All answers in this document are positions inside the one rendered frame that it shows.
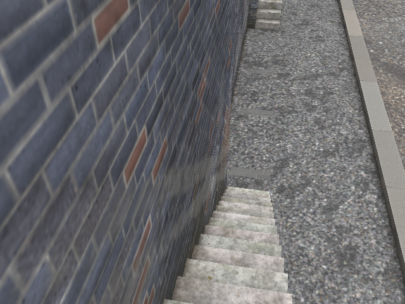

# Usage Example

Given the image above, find stairs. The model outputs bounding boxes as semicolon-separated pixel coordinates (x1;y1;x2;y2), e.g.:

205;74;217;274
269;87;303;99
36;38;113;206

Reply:
255;0;282;30
163;186;292;304

